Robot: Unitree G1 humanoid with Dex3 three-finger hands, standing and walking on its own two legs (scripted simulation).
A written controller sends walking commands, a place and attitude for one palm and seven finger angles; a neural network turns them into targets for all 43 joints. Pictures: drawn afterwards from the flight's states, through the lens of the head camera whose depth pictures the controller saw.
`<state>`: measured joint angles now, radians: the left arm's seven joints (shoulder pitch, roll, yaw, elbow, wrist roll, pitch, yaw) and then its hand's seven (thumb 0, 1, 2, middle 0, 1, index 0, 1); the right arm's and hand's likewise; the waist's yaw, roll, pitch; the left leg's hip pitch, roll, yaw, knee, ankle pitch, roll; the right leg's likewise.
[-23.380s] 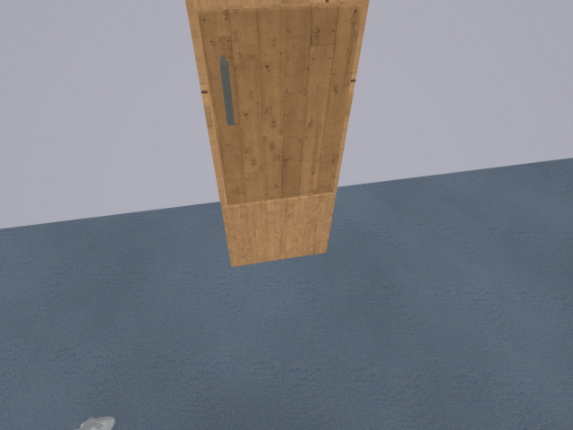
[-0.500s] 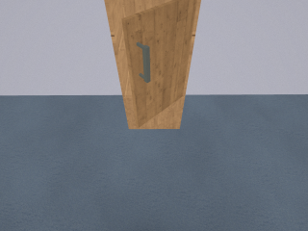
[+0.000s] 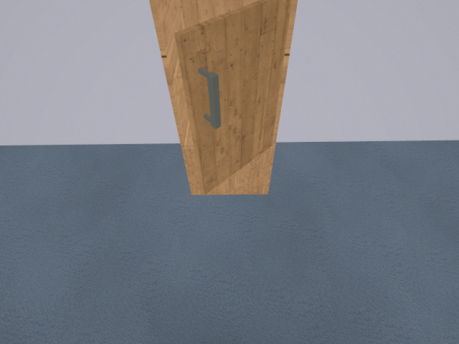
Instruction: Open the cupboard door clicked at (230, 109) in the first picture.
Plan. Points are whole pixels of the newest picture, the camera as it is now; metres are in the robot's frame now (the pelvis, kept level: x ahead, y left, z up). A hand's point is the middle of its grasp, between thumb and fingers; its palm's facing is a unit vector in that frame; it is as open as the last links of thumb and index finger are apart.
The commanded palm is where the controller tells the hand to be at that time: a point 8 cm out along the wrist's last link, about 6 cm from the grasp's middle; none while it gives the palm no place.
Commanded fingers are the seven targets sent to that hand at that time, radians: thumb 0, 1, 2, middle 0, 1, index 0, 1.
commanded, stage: walk to a spot facing it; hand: left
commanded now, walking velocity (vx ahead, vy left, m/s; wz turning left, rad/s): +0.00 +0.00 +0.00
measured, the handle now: (209, 99) +0.67 +0.09 +0.04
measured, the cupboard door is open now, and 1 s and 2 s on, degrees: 43 43 43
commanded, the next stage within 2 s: none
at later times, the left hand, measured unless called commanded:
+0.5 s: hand out of the picture +0.10 +0.18 -0.18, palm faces -0.14 -0.95 -0.27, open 7.4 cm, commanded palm none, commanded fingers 0.00 0.90 0.90 -0.20 -0.30 -0.20 -0.30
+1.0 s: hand (165, 341) +0.16 +0.15 -0.19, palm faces -0.38 -0.89 -0.25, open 7.4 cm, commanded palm none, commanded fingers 0.00 0.90 0.90 -0.20 -0.30 -0.20 -0.30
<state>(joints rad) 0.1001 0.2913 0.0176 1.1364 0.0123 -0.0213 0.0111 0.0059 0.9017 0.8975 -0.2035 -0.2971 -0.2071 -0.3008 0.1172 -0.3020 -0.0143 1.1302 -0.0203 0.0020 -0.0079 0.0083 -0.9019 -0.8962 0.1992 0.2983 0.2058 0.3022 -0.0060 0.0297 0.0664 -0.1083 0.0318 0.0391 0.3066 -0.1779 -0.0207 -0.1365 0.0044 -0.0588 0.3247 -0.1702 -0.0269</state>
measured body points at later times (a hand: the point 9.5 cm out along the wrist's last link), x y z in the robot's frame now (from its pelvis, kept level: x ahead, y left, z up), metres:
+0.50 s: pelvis +0.00 -0.02 -0.02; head +0.04 -0.05 +0.43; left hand +0.11 +0.23 -0.16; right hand -0.01 -0.27 -0.18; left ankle -0.01 +0.13 -0.75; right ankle -0.02 -0.10 -0.73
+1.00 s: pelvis +0.00 -0.02 -0.02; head +0.06 -0.03 +0.43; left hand +0.18 +0.20 -0.17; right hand +0.01 -0.30 -0.14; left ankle +0.06 +0.13 -0.75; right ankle -0.04 -0.12 -0.72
